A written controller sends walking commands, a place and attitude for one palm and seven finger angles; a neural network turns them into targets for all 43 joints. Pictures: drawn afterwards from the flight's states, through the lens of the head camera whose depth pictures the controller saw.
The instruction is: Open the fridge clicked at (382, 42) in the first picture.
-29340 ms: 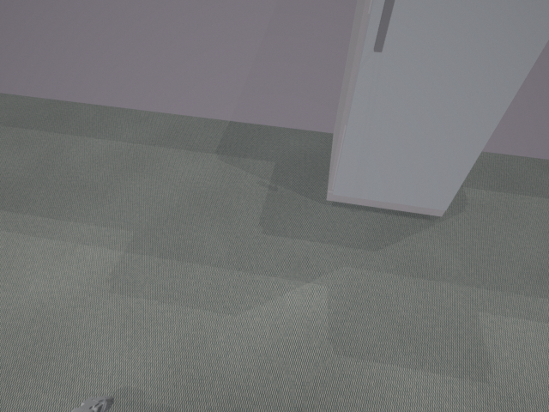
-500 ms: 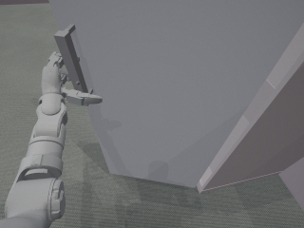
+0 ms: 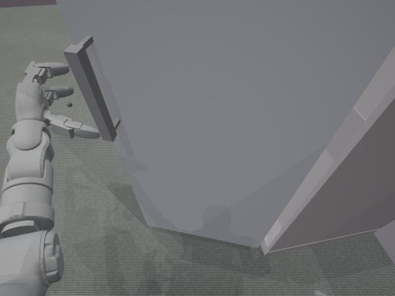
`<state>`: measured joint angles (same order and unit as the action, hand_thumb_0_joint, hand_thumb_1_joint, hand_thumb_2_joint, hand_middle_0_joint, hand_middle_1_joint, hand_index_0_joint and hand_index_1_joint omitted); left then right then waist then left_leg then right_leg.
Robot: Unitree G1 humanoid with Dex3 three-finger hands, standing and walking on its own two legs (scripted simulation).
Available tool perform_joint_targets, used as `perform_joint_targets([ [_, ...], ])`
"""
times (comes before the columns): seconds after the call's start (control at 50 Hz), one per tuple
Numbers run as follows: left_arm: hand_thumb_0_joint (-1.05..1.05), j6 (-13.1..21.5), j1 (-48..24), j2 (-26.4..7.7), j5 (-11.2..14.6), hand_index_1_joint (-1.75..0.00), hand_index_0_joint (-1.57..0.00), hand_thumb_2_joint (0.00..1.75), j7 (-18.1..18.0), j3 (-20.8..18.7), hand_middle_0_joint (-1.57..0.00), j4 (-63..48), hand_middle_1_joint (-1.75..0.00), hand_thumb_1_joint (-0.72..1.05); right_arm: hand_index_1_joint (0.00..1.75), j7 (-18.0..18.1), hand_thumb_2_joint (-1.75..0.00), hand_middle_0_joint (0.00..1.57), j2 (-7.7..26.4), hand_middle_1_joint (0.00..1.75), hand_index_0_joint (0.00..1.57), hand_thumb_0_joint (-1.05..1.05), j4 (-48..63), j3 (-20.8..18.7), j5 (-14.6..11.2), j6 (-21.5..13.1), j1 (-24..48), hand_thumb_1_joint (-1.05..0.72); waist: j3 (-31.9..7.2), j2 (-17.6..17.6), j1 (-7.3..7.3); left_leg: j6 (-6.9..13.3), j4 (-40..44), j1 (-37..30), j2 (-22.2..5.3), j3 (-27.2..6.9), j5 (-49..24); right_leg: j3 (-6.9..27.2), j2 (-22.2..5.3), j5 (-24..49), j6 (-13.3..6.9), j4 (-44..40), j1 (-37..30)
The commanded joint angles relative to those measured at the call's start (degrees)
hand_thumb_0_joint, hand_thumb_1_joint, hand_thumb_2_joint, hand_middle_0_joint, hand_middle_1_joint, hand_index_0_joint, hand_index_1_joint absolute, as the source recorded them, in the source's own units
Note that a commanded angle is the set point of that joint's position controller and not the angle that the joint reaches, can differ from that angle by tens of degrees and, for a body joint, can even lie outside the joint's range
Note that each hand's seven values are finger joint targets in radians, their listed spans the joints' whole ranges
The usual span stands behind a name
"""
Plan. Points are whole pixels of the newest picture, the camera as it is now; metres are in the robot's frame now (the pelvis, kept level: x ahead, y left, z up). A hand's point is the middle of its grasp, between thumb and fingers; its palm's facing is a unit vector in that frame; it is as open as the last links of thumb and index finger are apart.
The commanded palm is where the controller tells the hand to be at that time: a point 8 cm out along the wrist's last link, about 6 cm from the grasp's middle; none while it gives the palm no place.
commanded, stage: slip the hand off the handle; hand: left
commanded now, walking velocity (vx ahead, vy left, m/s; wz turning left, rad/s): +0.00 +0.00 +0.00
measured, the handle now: (100, 94) +0.48 +0.22 +0.15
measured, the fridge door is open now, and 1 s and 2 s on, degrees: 68 68 68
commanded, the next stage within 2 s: draw the hand back to the body in 1.02 s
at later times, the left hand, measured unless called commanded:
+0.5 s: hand (45, 113) +0.41 +0.30 +0.16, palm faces +0.26 -0.94 -0.22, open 14.7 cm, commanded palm +0.36 +0.34 +0.17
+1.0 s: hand (24, 151) +0.32 +0.30 +0.15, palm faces +0.30 -0.94 -0.19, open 14.7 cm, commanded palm +0.28 +0.34 +0.17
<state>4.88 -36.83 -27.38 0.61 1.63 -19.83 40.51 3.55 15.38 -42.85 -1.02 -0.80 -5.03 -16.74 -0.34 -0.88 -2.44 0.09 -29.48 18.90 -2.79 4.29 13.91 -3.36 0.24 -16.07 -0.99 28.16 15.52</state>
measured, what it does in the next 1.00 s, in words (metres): stands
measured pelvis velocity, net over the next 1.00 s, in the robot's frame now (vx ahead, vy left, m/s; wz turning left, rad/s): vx -0.01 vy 0.01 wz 0.02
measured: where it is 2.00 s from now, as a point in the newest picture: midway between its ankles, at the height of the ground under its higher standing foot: outside the picture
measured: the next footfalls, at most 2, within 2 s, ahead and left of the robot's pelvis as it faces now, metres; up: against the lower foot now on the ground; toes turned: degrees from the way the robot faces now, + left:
none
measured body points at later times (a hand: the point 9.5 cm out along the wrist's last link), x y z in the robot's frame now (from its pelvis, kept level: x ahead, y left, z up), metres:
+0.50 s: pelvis +0.01 +0.01 +0.00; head +0.04 +0.01 +0.45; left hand +0.39 +0.35 +0.17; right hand +0.07 -0.26 -0.12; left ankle +0.01 +0.12 -0.74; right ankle -0.02 -0.11 -0.74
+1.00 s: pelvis -0.01 +0.01 +0.00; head -0.01 +0.01 +0.45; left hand +0.30 +0.35 +0.16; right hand +0.16 -0.23 -0.09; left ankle +0.01 +0.12 -0.74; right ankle -0.02 -0.11 -0.74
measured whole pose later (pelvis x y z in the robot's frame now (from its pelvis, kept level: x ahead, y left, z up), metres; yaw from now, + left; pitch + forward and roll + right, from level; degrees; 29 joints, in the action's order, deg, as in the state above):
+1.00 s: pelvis -0.01 +0.01 +0.00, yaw +1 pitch +0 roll -1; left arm -2.0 -16.9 -26.0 7.7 8.7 -21.3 19.8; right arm 6.8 14.3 -40.0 2.0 -2.9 -7.8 -10.7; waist -0.6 -1.7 1.3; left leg 1.0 -30.0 16.1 -1.7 3.4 13.7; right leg -4.2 -0.8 -15.7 -0.1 27.7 11.8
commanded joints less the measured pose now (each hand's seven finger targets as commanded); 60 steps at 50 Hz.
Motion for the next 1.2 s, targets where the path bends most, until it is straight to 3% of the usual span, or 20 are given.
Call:
perform_joint_targets([
  [0.0, 0.00, 2.3, -22.0, -16.8, 2.3, -1.15, -0.25, 0.20, 2.8, -4.0, -0.25, -10.2, -1.15, -0.55, 0.30, 0.8, -0.90, 0.20, 9.0, 0.30, 0.20, 0.00, 5.6, -2.7, -1.0, -2.0, -1.8, -0.90, -16.6, 1.1, -0.07, 2.0, 0.4, -8.4, 2.7, -1.7, -14.1, 3.3, 0.4, 21.4, 0.9, -2.5, -4.2],
  [0.04, 0.00, 2.1, -23.7, -19.1, 2.5, -1.15, -0.25, 0.20, 3.6, -5.3, -0.25, -8.7, -1.15, -0.55, 0.30, 1.2, -0.90, 0.20, 9.3, 0.30, 0.20, 0.00, 5.1, -2.5, -1.1, -1.9, -2.1, -0.90, -15.0, 1.3, -0.48, 2.1, 0.3, -7.2, 2.8, -1.8, -13.0, 3.4, 0.2, 20.6, 1.0, -2.6, -3.4],
  [0.08, 0.00, 3.0, -25.8, -20.8, 2.1, -1.15, -0.25, 0.20, 3.8, -6.0, -0.25, -10.0, -1.15, -0.55, 0.30, 1.2, -0.90, 0.20, 9.2, 0.30, 0.20, 0.00, 5.2, -2.5, -1.1, -2.1, -2.3, -0.90, -16.3, -0.6, -0.67, 2.1, -0.1, -7.6, 2.8, -1.8, -13.1, 3.5, 0.3, 20.0, 1.0, -2.2, -2.9],
  [0.14, 0.00, 6.1, -29.0, -19.2, 1.4, -1.15, -0.25, 0.20, 4.2, -3.6, -0.25, -14.6, -1.15, -0.55, 0.30, 1.0, -0.90, 0.20, 8.8, 0.30, 0.20, 0.00, 5.4, -2.6, -0.7, -2.6, -3.0, -0.90, -19.9, -5.3, -1.22, 2.2, -1.5, -10.8, 2.7, -2.2, -17.0, 3.3, 0.9, 21.4, 0.5, -1.2, -2.2],
  [0.16, 0.00, 6.7, -28.0, -22.0, 1.5, -1.15, -0.25, 0.20, 4.1, -6.1, -0.25, -13.6, -1.15, -0.55, 0.30, 1.0, -0.90, 0.20, 9.1, 0.30, 0.20, 0.00, 4.9, -2.9, -0.6, -2.7, -3.6, -0.90, -20.9, -5.6, -0.85, 2.1, -1.9, -11.0, 2.5, -2.5, -17.8, 3.4, 1.0, 22.3, 0.5, -0.8, -2.3],
  [0.3, 0.00, 4.7, -22.6, -25.6, 2.9, -1.15, -0.25, 0.20, 7.6, -9.2, -0.25, -3.8, -1.15, -0.55, 0.30, 1.4, -0.90, 0.20, 10.2, 0.30, 0.20, 0.00, 4.7, -2.6, -1.3, -2.0, -4.2, -0.90, -17.0, -1.2, -0.67, 2.1, -1.4, -6.1, 2.4, -2.5, -14.6, 2.9, 0.7, 20.5, 0.9, -0.6, -1.7],
  [0.34, 0.00, 4.0, -19.5, -22.8, 3.0, -1.15, -0.25, 0.20, 8.3, -7.0, -0.25, -6.6, -1.15, -0.55, 0.30, 1.2, -0.90, 0.20, 9.8, 0.30, 0.20, 0.00, 6.5, -2.5, -1.5, -2.0, -3.5, -0.90, -17.8, -4.6, 0.44, 2.0, -1.4, -7.0, 2.4, -2.4, -16.2, 2.6, 0.8, 20.6, 0.4, 0.0, -2.2],
  [0.36, 0.00, 4.2, -19.4, -23.5, 3.1, -1.15, -0.25, 0.20, 8.3, -7.7, -0.25, -9.7, -1.15, -0.55, 0.30, 1.0, -0.90, 0.20, 9.7, 0.30, 0.20, 0.00, 6.8, -2.7, -1.5, -2.2, -3.4, -0.90, -19.9, -5.9, 0.83, 1.9, -1.7, -8.7, 2.2, -2.7, -17.5, 2.6, 0.9, 21.1, 0.3, 0.2, -2.3],
  [0.42, 0.00, 5.1, -12.1, -20.6, 4.5, -1.15, -0.25, 0.20, 8.3, -7.6, -0.25, -18.6, -1.15, -0.55, 0.30, 0.6, -0.90, 0.20, 9.3, 0.30, 0.20, 0.00, 8.7, -3.2, -1.5, -2.4, -2.9, -0.90, -23.6, -6.6, 2.24, 1.6, -2.3, -12.9, 1.5, -3.6, -23.4, 2.1, 1.7, 22.1, 0.1, 1.0, -2.8],
  [0.5, 0.00, 3.6, -6.6, -19.9, 7.1, -1.15, -0.25, 0.20, 7.8, -10.3, -0.25, -19.9, -1.15, -0.55, 0.30, 1.0, -0.90, 0.20, 9.7, 0.30, 0.20, 0.00, 8.8, -2.9, -2.0, -2.6, -1.2, -0.90, -16.8, -0.1, 2.24, 1.6, -0.8, -8.6, 1.3, -4.0, -17.5, 1.3, 2.0, 18.1, 0.4, 0.2, -1.7],
  [0.52, 0.00, 2.9, -7.2, -18.7, 7.2, -1.15, -0.25, 0.20, 7.6, -9.3, -0.25, -21.2, -1.15, -0.55, 0.30, 1.1, -0.90, 0.20, 9.5, 0.30, 0.20, 0.00, 9.0, -2.6, -2.1, -2.7, -0.3, -0.90, -15.6, -0.1, 1.94, 1.6, -0.1, -8.1, 1.4, -4.1, -16.3, 1.1, 1.9, 17.0, 0.4, -0.2, -1.4],
  [0.56, 0.00, 1.7, -6.5, -18.8, 6.5, -1.15, -0.25, 0.20, 6.4, -9.4, -0.25, -26.4, -1.15, -0.55, 0.30, 1.4, -0.90, 0.20, 8.9, 0.30, 0.20, 0.00, 9.8, -2.3, -2.0, -3.1, 1.2, -0.90, -16.6, -4.4, 2.93, 1.4, 0.2, -9.6, 1.5, -3.7, -17.2, 1.2, 1.7, 16.5, 0.2, -0.3, -2.2],
  [0.66, 0.00, 0.1, -6.1, -18.2, 5.0, -1.15, -0.25, 0.20, 3.9, -8.7, -0.25, -32.6, -1.15, -0.55, 0.30, 2.2, -0.90, 0.20, 8.2, 0.30, 0.20, 0.00, 9.7, -1.5, -1.5, -3.9, 3.4, -0.90, -15.2, -6.5, 2.42, 1.1, 1.4, -10.6, 1.2, -4.3, -13.7, 1.1, 1.8, 12.2, 0.0, -1.6, -1.2],
  [0.74, 0.00, 0.1, -6.1, -13.4, 5.9, -1.15, -0.25, 0.20, 4.7, -4.6, -0.25, -34.3, -1.15, -0.55, 0.30, 3.1, -0.90, 0.20, 7.7, 0.30, 0.20, 0.00, 9.5, -0.9, -1.7, -4.8, 5.0, -0.90, -14.1, -4.7, 1.49, 1.0, 2.3, -12.3, 0.9, -4.8, -11.2, 0.7, 2.1, 9.3, -0.1, -3.0, -0.5],
  [0.9, 0.00, -3.8, 1.4, -13.3, 7.6, -1.15, -0.25, 0.20, 6.5, -5.6, -0.25, -31.1, -1.15, -0.55, 0.30, 3.8, -0.90, 0.20, 7.6, 0.30, 0.20, 0.00, 9.7, 0.0, -2.3, -5.5, 8.4, -0.90, -11.3, -2.7, 3.46, 0.8, 4.2, -10.8, 1.6, -4.7, -6.9, 0.9, 1.0, 6.9, -0.2, -4.7, -2.2],
  [1.0, 0.00, -2.4, 3.8, -13.1, 8.3, -1.15, -0.25, 0.20, 6.5, -6.5, -0.25, -37.8, -1.15, -0.55, 0.30, 3.7, -0.90, 0.20, 7.0, 0.30, 0.20, 0.00, 10.9, 0.3, -2.1, -6.2, 10.1, -0.90, -12.5, -3.6, 4.14, 0.8, 3.8, -12.4, 1.7, -4.4, -9.3, 0.9, 1.1, 9.3, -0.1, -4.3, -3.8],
  [1.06, 0.00, -1.2, -1.4, -14.2, 8.2, -1.15, -0.25, 0.20, 6.2, -6.5, -0.25, -37.9, -1.15, -0.55, 0.30, 4.1, -0.90, 0.20, 7.2, 0.30, 0.20, 0.00, 9.6, 0.6, -1.9, -6.7, 9.9, -0.90, -10.7, -2.9, 2.63, 1.1, 3.5, -11.8, 1.7, -4.1, -7.9, 1.5, 0.8, 8.4, 0.3, -5.0, -2.2],
  [1.12, 0.00, -1.1, -0.5, -14.5, 8.0, -1.15, -0.25, 0.20, 6.4, -6.8, -0.25, -36.6, -1.15, -0.55, 0.30, 4.4, -0.90, 0.20, 7.2, 0.30, 0.20, 0.00, 9.0, 0.6, -1.8, -7.0, 10.1, -0.90, -10.4, -4.8, 2.83, 1.0, 3.8, -12.1, 1.9, -3.9, -7.1, 1.6, 0.8, 7.6, 0.2, -5.3, -2.2],
  [1.14, 0.00, -4.7, -0.1, -11.4, 16.0, -1.15, -0.25, 0.20, 12.6, -5.4, -0.25, -32.7, -1.15, -0.55, 0.30, 5.2, -0.90, 0.20, 8.5, 0.30, 0.20, 0.00, 9.0, 0.7, -3.2, -7.1, 10.9, -0.90, -13.4, -3.3, 2.40, 1.1, 4.5, -14.4, 2.3, -4.1, -8.0, 2.1, 0.5, 11.0, -0.4, -6.1, -7.1],
  [1.18, 0.00, -7.6, -1.1, -16.0, 18.1, -1.15, -0.25, 0.20, 17.7, -7.8, -0.25, -37.3, -1.15, -0.55, 0.30, 6.0, -0.90, 0.20, 8.1, 0.30, 0.20, 0.00, 10.4, 0.9, -3.8, -7.8, 12.2, -0.90, -16.2, -5.1, 4.07, 1.5, 4.4, -16.1, 2.5, -3.9, -11.4, 2.2, 0.1, 15.7, -0.1, -6.0, -10.1],
])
